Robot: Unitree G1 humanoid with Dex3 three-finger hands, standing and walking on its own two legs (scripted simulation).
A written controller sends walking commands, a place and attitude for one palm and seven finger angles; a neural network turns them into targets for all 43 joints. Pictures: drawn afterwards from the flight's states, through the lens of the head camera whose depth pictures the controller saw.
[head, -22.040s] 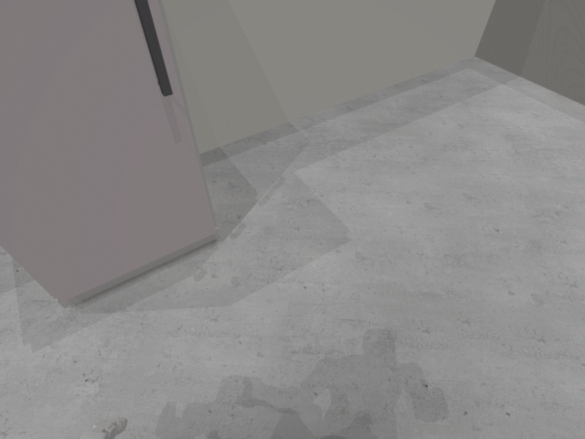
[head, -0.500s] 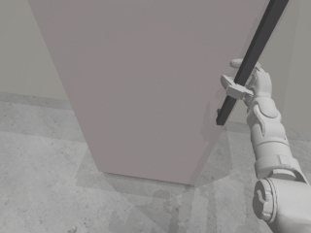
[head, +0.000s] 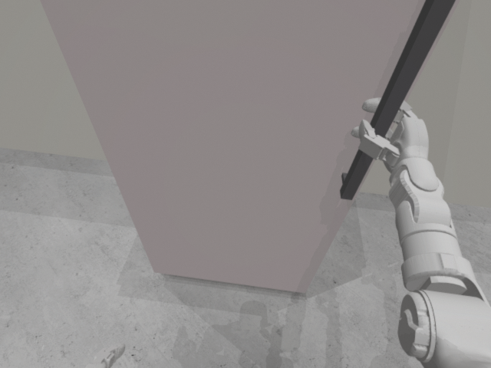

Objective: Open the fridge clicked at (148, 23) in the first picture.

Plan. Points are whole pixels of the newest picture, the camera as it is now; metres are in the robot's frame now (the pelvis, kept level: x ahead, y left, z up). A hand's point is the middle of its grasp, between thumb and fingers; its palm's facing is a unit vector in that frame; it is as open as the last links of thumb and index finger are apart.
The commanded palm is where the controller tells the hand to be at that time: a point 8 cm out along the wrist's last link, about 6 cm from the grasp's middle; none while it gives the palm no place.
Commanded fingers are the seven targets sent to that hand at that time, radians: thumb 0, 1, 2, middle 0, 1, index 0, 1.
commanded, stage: grip the handle and tug to test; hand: right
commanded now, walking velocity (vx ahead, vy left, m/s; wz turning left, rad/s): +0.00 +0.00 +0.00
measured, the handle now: (385, 100) +0.50 -0.16 +0.22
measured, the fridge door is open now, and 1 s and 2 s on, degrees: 0 14 36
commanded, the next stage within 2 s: pull the door a little, standing still in 0.34 s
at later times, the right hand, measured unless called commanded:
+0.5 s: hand (367, 147) +0.43 -0.13 +0.17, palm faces +0.02 +1.00 +0.01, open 5.7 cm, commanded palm +0.39 -0.19 +0.18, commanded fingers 0.00 -0.90 -0.90 0.45 1.40 0.45 1.40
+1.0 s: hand (363, 203) +0.32 -0.11 +0.17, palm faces -0.01 +0.99 -0.14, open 6.5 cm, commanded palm +0.29 -0.17 +0.18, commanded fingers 0.00 -0.90 -0.90 0.45 1.40 0.45 1.40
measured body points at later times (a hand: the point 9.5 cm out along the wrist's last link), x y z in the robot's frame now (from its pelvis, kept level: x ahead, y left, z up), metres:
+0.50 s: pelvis +0.03 +0.00 +0.00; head +0.02 +0.02 +0.45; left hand +0.16 +0.25 -0.10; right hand +0.42 -0.19 +0.17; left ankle -0.06 +0.09 -0.73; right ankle +0.03 -0.12 -0.73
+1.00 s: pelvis +0.00 +0.00 +0.01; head +0.01 +0.03 +0.46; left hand +0.19 +0.24 -0.08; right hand +0.31 -0.16 +0.17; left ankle -0.05 +0.09 -0.73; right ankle +0.03 -0.12 -0.73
